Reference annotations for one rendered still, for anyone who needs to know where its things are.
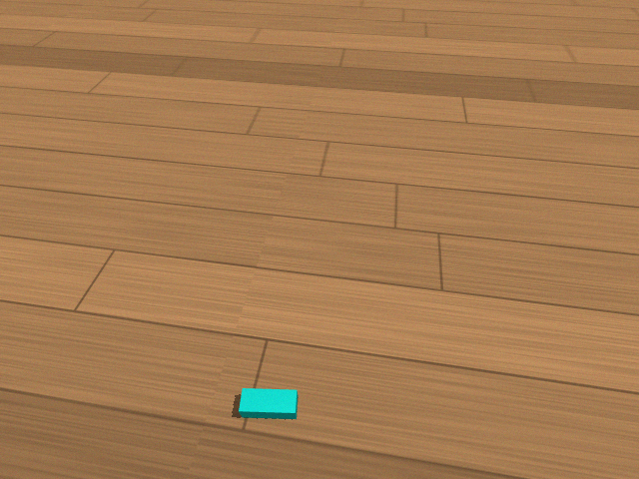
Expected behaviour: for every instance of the carton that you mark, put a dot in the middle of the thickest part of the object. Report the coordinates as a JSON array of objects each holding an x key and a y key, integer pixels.
[{"x": 269, "y": 403}]

